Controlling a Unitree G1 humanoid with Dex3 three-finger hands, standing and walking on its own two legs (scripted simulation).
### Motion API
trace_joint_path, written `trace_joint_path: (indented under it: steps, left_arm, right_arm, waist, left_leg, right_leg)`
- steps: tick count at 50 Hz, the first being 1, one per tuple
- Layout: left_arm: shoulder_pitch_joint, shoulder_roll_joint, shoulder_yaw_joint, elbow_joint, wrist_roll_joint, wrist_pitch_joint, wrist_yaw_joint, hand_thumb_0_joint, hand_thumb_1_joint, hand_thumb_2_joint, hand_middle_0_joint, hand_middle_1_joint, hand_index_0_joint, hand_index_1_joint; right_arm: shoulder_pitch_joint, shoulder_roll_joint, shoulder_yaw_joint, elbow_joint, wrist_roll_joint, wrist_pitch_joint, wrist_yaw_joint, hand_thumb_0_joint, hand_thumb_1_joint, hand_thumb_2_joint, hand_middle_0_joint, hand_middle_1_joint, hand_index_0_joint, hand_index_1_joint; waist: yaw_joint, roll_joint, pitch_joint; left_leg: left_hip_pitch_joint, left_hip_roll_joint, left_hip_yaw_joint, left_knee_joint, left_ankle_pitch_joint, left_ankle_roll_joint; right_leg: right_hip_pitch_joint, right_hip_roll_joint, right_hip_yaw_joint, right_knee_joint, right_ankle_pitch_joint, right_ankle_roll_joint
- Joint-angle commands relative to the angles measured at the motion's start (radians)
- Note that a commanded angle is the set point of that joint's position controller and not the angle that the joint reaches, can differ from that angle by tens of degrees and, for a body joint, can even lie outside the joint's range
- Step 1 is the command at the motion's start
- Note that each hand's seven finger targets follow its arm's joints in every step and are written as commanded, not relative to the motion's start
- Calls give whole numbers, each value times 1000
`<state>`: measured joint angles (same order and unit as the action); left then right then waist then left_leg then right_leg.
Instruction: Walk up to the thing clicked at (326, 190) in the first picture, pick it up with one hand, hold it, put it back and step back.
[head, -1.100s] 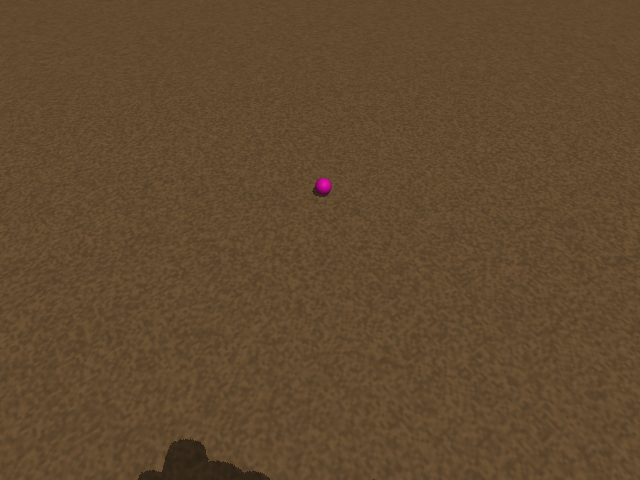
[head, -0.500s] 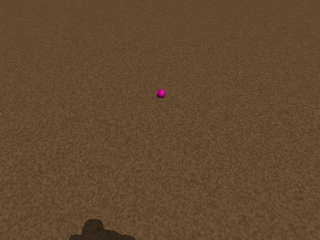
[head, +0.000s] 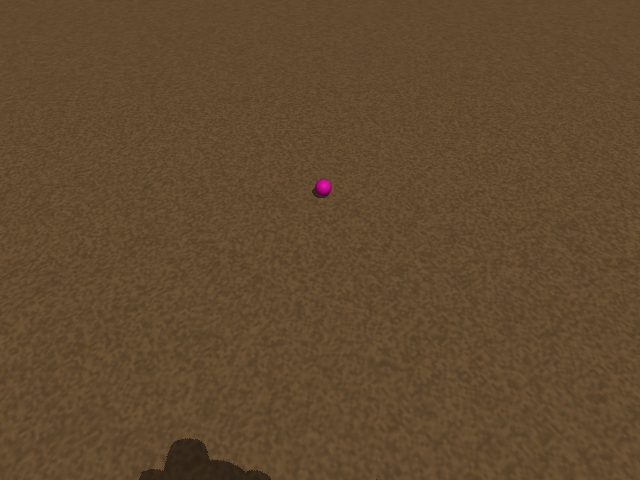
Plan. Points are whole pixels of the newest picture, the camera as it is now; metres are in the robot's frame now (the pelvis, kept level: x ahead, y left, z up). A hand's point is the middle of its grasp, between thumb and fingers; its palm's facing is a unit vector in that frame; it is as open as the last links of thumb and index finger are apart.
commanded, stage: stand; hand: left
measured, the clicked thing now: (323, 187) +1.44 +0.02 -0.75
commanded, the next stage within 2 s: walk up in 0.02 s
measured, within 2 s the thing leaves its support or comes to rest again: neither
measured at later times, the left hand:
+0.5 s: hand (192, 474) +0.17 +0.20 -0.14, palm faces +0.00 -0.92 -0.38, open 7.4 cm
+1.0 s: hand (241, 309) +0.44 +0.17 -0.15, palm faces -0.11 -0.93 -0.35, open 7.4 cm
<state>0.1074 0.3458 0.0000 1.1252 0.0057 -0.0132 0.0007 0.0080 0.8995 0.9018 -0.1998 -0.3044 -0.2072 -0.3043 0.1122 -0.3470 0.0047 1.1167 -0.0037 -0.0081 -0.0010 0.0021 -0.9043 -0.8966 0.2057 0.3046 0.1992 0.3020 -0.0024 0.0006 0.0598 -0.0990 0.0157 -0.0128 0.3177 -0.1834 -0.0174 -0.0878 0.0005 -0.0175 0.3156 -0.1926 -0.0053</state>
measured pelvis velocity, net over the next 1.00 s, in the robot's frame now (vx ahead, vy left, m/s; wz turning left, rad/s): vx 0.34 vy -0.11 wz -0.05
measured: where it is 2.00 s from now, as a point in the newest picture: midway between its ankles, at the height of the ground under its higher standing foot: (390, 322)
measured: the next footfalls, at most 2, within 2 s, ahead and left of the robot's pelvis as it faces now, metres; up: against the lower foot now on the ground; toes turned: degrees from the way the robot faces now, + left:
right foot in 0.32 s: +0.16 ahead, -0.21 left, +0.00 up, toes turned -6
left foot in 0.70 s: +0.36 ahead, +0.04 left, +0.00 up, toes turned +4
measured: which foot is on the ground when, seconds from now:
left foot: down 0.00-0.32, up 0.34-0.68, down 0.70-1.00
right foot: down 0.00-0.08, up 0.10-0.30, down 0.32-0.72, up 0.74-1.00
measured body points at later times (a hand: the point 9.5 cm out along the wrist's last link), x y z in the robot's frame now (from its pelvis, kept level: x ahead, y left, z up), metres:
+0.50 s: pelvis +0.11 -0.09 -0.02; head +0.12 -0.10 +0.43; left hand +0.17 +0.24 -0.12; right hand +0.17 -0.43 -0.13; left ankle +0.12 +0.05 -0.69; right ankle +0.12 -0.20 -0.75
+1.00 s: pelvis +0.34 -0.11 -0.02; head +0.36 -0.10 +0.43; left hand +0.44 +0.21 -0.13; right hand +0.38 -0.44 -0.11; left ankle +0.32 +0.04 -0.75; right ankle +0.44 -0.27 -0.72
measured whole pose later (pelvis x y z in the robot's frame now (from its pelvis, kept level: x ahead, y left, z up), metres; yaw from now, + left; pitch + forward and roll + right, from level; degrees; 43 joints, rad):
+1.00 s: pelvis +0.34 -0.11 -0.02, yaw -3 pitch -2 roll +1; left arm 0.25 0.45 0.07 0.89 0.02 -0.04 -0.10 0.01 0.90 0.90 -0.20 -0.30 -0.21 -0.30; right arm 0.33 -0.42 -0.05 0.84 -0.01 -0.10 0.05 0.00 -0.90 -0.90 0.21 0.31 0.20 0.30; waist -0.02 -0.05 0.07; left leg -0.15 0.06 0.10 0.51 -0.32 0.00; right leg -0.49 -0.11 0.00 0.76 -0.27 -0.02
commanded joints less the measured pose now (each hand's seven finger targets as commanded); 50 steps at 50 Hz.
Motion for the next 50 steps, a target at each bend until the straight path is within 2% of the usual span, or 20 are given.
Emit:
trace_joint_path:
  steps: [1,2,5,6,10,12,15,16,17,18,20,24,31,34,35,36,37,42,45,50]
  left_arm:
    - [14,316,117,-135,31,-30,-27,0,900,900,-200,-300,-200,-300]
    - [-11,310,121,-135,39,-25,-41,0,900,900,-200,-300,-200,-300]
    - [-165,230,117,-232,44,-21,-66,0,900,900,-200,-300,-200,-300]
    - [-159,249,121,-254,44,-25,-67,0,900,900,-200,-300,-200,-300]
    - [-19,272,129,-244,29,-28,-103,0,900,900,-200,-300,-200,-300]
    - [7,262,137,-233,34,-29,-111,0,900,900,-200,-300,-200,-300]
    - [228,286,163,-167,36,-38,-95,0,900,900,-200,-300,-200,-300]
    - [343,344,185,-145,43,-47,-78,0,900,900,-200,-300,-200,-300]
    - [405,441,207,-172,50,-54,-62,0,900,900,-200,-300,-200,-300]
    - [280,464,189,-222,40,-57,-63,0,900,900,-200,-300,-200,-300]
    - [118,409,169,-272,14,-61,-60,0,900,900,-200,-300,-200,-300]
    - [106,341,147,-287,9,-74,-56,0,900,900,-200,-300,-200,-300]
    - [144,352,140,-325,14,-78,-62,0,900,900,-200,-300,-200,-300]
    - [159,316,120,-338,14,-71,-61,0,900,900,-200,-300,-200,-300]
    - [206,262,102,-340,8,-68,-56,0,900,900,-200,-300,-200,-300]
    - [247,194,90,-355,-6,-66,-53,0,900,900,-200,-300,-200,-300]
    - [210,318,119,-342,3,-60,-37,0,900,900,-200,-300,-200,-300]
    - [246,297,113,-284,1,-58,-59,0,900,900,-200,-300,-200,-300]
    - [178,266,111,-314,9,-52,-85,0,900,900,-200,-300,-200,-300]
    - [133,267,126,-314,16,-56,-103,0,900,900,-200,-300,-200,-300]
  right_arm:
    - [55,-315,-107,-105,-21,-47,7,0,-900,-900,200,300,200,300]
    - [70,-327,-121,-95,-32,-53,15,0,-900,-900,200,300,200,300]
    - [171,-366,-157,-116,-37,-70,21,0,-900,-900,200,300,200,300]
    - [171,-389,-169,-140,-32,-83,16,0,-900,-900,200,300,200,300]
    - [34,-368,-167,-223,-36,-90,22,0,-900,-900,200,300,200,300]
    - [16,-353,-160,-237,-45,-86,31,0,-900,-900,200,300,200,300]
    - [-20,-303,-145,-252,-44,-70,34,0,-900,-900,200,300,200,300]
    - [16,-239,-121,-255,-46,-67,31,0,-900,-900,200,300,200,300]
    - [3,-177,-95,-299,-22,-72,35,0,-900,-900,200,300,200,300]
    - [2,-267,-123,-288,-22,-66,27,0,-900,-900,200,300,200,300]
    - [70,-332,-137,-228,-7,-69,38,0,-900,-900,200,300,200,300]
    - [163,-295,-132,-202,-10,-64,63,0,-900,-900,200,300,200,300]
    - [55,-257,-129,-287,-15,-81,76,0,-900,-900,200,300,200,300]
    - [216,-285,-153,-249,-17,-94,58,0,-900,-900,200,300,200,300]
    - [338,-338,-174,-228,-30,-101,44,0,-900,-900,200,300,200,300]
    - [394,-431,-196,-251,-43,-108,32,0,-900,-900,200,300,200,300]
    - [352,-452,-204,-276,0,-106,36,0,-900,-900,200,300,200,300]
    - [187,-335,-144,-331,6,-111,28,0,-900,-900,200,300,200,300]
    - [181,-359,-150,-351,-5,-117,31,0,-900,-900,200,300,200,300]
    - [143,-370,-151,-360,1,-115,39,0,-900,-900,200,300,200,300]
  waist:
    - [-4,-42,-201]
    - [-17,-8,-103]
    - [-96,168,103]
    - [-87,128,85]
    - [11,186,5]
    - [22,191,4]
    - [131,12,-56]
    - [186,-214,-102]
    - [212,-453,-74]
    - [146,-273,-13]
    - [43,-90,68]
    - [11,-141,56]
    - [46,-101,23]
    - [-52,42,-69]
    - [-105,204,-148]
    - [-107,358,-189]
    - [-111,190,-193]
    - [-1,139,-1]
    - [-11,168,25]
    - [6,147,-10]
  left_leg:
    - [43,86,-93,58,-345,116]
    - [-6,109,-137,45,-517,131]
    - [92,356,-480,-178,-586,267]
    - [132,419,-533,-194,-536,296]
    - [28,312,-291,-168,-460,239]
    - [-123,232,-153,-120,-378,202]
    - [-352,121,5,200,-356,139]
    - [-514,34,74,506,-368,117]
    - [-705,-87,56,802,-450,70]
    - [-631,-26,-102,856,-364,52]
    - [-584,58,-111,839,-226,52]
    - [-445,89,-32,649,-138,26]
    - [-284,76,46,294,-1,26]
    - [60,1,105,215,2,58]
    - [235,73,-20,140,-163,109]
    - [357,367,-560,-4,-361,205]
    - [273,430,-714,-88,-464,299]
    - [-78,292,-199,-57,-96,239]
    - [-123,289,-117,-73,-94,269]
    - [-204,238,-43,-34,-236,206]
  right_leg:
    - [-3,-78,105,50,-328,-58]
    - [-158,-82,121,105,-494,-71]
    - [-624,-33,52,513,-298,-28]
    - [-667,-93,142,554,-288,-32]
    - [-463,-133,102,455,-256,-8]
    - [-264,-93,26,360,-193,-3]
    - [148,-12,-82,210,-48,4]
    - [313,-21,-7,156,-191,-15]
    - [274,-291,510,-109,-615,-108]
    - [53,-428,745,-228,-764,-216]
    - [-49,-363,550,-182,-637,-218]
    - [-136,-258,256,-155,-372,-208]
    - [-120,-234,122,-55,-131,-193]
    - [-234,-170,27,250,107,-148]
    - [-344,-94,-41,554,111,-112]
    - [-607,54,-33,807,-298,-49]
    - [-598,18,121,885,-364,-62]
    - [-482,-115,92,737,-172,-15]
    - [-448,-134,44,546,-155,5]
    - [-262,-94,-33,347,27,-10]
